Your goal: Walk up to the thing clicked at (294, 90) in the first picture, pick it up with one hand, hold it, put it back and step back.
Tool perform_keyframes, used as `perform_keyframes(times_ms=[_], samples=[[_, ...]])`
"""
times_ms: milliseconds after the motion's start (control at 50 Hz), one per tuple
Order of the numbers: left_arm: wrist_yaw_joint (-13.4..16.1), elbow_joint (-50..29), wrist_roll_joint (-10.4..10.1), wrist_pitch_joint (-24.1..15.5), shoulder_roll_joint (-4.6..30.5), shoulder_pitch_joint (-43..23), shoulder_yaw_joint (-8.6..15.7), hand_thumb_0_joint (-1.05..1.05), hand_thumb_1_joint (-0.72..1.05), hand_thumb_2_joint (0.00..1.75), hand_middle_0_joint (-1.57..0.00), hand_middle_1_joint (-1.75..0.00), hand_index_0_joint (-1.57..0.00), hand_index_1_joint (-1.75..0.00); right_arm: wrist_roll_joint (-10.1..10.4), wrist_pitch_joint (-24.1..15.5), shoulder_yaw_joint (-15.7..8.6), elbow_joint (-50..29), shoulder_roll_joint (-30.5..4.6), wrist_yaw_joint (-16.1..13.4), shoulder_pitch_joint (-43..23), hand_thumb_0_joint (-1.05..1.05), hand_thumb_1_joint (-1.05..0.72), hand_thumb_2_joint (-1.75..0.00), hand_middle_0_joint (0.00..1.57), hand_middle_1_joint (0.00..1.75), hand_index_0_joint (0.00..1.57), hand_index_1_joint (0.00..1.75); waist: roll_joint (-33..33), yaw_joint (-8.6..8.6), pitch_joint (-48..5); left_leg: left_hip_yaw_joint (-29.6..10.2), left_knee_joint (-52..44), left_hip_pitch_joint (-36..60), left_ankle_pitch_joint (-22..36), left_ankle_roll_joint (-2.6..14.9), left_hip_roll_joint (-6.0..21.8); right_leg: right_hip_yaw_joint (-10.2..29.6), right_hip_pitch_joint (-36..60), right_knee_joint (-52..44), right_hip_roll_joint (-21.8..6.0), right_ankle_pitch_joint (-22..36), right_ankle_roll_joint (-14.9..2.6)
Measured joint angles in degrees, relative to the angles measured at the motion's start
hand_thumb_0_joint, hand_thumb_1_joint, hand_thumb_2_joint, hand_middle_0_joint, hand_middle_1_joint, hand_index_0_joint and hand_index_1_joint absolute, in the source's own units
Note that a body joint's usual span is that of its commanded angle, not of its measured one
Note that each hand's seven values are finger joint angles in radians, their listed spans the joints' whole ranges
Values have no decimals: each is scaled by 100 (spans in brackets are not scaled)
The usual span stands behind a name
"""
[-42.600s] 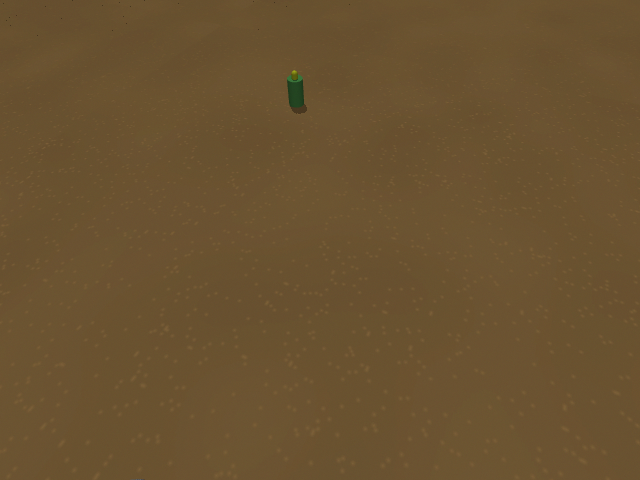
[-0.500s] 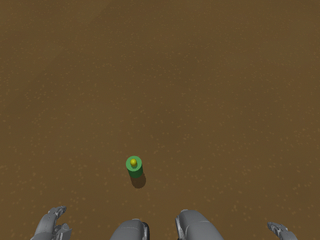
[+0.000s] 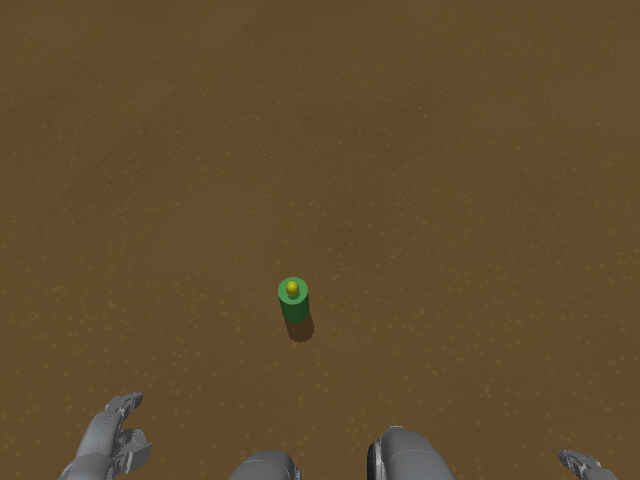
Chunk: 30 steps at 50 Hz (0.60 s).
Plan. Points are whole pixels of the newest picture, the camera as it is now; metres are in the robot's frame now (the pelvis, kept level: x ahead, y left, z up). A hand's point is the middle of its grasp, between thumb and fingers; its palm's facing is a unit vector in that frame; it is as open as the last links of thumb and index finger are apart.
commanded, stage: step back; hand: left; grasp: from the side
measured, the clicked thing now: (294, 298) +0.59 +0.11 -0.65
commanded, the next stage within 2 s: none
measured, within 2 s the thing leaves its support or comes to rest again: neither
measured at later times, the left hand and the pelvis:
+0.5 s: hand out of the picture -0.07 +0.23 -0.13, palm faces -0.08 -0.91 -0.40, open 7.3 cm; pelvis -0.16 -0.03 +0.00, yaw -5 degrees
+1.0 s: hand out of the picture -0.22 +0.25 -0.14, palm faces -0.03 -0.93 -0.37, open 7.3 cm; pelvis -0.33 -0.02 +0.01, yaw -2 degrees
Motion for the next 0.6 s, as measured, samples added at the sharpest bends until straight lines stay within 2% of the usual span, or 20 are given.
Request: perform_keyframes(times_ms=[20, 40, 80, 140, 200, 280, 340, 380, 400, 420, 460, 480, 540, 600], samples=[[-2, 11, -20, 36, 57, -39, 20, 0, 90, 90, -20, -30, -21, -30, -49, -10, -6, 23, 80, 12, -36, 0, -90, -90, 20, 30, 21, 30, -168, 52, 78, 103, -14, 14, 67, 52, -86, 171, -74, 146, -30, -26, -61], [12, 55, -36, 71, 74, -41, 40, 0, 91, 90, -20, -30, -21, -30, -73, -12, 17, 14, 123, 50, -43, 0, -90, -90, 20, 30, 21, 30, -218, 57, 90, 136, 41, -31, 73, 92, -86, 373, -165, 433, 102, -509, -111], [51, 185, -32, 143, 72, -12, 65, 0, 91, 90, -20, -30, -20, -30, -91, -36, 58, -6, 179, 99, -35, 0, -90, -90, 20, 30, 21, 30, -149, -29, 43, 65, 43, -120, 151, 128, 37, 682, -378, 1448, 546, -1301, -170], [55, 269, -83, 145, 102, 113, 101, 0, 91, 90, -20, -30, -20, -30, -102, -42, 114, -37, 263, 67, -48, 0, -90, -90, 20, 30, 21, 30, -138, -18, -59, 83, -218, -173, 419, 115, 184, 848, -553, 2654, 892, -1440, -185], [26, 285, -70, 114, 122, 262, 143, 0, 91, 90, -20, -30, -20, -30, -93, -59, 113, -137, 284, 28, -125, 0, -90, -90, 21, 30, 21, 30, -110, 31, -77, 146, -329, -293, 621, 110, 303, 827, -407, 2969, 894, -1411, -56], [-7, 323, -44, 122, 158, 404, 172, 0, 91, 90, -20, -30, -20, -30, -79, -103, 107, -353, 262, 0, -252, 0, -90, -90, 21, 30, 21, 30, -79, 60, -31, 253, -249, -554, 796, 69, 434, 733, 43, 2225, 671, -1466, 67], [-49, 372, -40, 100, 153, 445, 172, 0, 91, 90, -20, -30, -20, -30, -87, -73, 108, -475, 179, 15, -348, 0, -90, -90, 21, 30, 21, 30, -16, 76, -6, 321, -75, -823, 897, -26, 532, 498, 461, 1142, 434, -1325, 12], [-83, 415, -21, 38, 125, 490, 167, 0, 91, 90, -20, -30, -20, -30, -64, -19, 95, -503, 92, 30, -386, 0, -90, -90, 21, 30, 21, 30, 61, 102, -52, 344, 132, -1053, 925, -115, 599, 324, 846, 86, 328, -874, -76], [-87, 474, 16, 6, 40, 481, 169, 0, 91, 90, -20, -30, -20, -30, -41, 18, 67, -478, 13, 29, -426, 0, -90, -90, 21, 30, 21, 30, 249, 78, -28, 251, 261, -1158, 931, -140, 704, 229, 885, -54, 427, -817, -74], [-110, 496, 43, -2, -36, 499, 150, 0, 91, 90, -20, -30, -20, -30, -9, 62, 30, -435, -33, 9, -435, 0, -90, -90, 21, 30, 21, 30, 382, 20, -24, 49, 421, -1260, 623, -111, 651, 137, 839, -6, 478, -781, -91], [-156, 466, 75, 7, -84, 589, 84, 0, 91, 90, -20, -30, -20, -30, 20, 140, -11, -325, -30, -48, -356, 0, -90, -90, 20, 30, 21, 30, 303, 84, -122, -253, 1319, -1514, -343, -104, 198, 193, 654, 136, 349, -723, -157], [-151, 458, 73, 12, -115, 622, 62, 0, 91, 90, -20, -30, -20, -30, 36, 157, -18, -282, -44, -57, -294, 0, -90, -90, 20, 30, 21, 30, 264, 125, -161, -369, 1835, -1604, -507, -91, -22, 236, 611, 102, 282, -646, -170], [-101, 434, 100, 40, -199, 604, 48, 0, 91, 90, -21, -30, -21, -30, 72, 107, -21, -212, -106, -63, -61, 0, -90, -90, 20, 30, 21, 30, 278, 111, -242, -524, 2750, -1623, -538, -77, -375, 197, 527, -132, 170, -359, -156], [-47, 290, 115, 18, -189, 475, 56, 1, 90, 90, -21, -30, -21, -30, 55, 86, -1, -139, -113, -70, 160, 0, -90, -90, 20, 30, 21, 30, 275, 79, -243, -441, 2749, -1288, -705, -141, -393, 78, 384, -228, 113, -152, -164]])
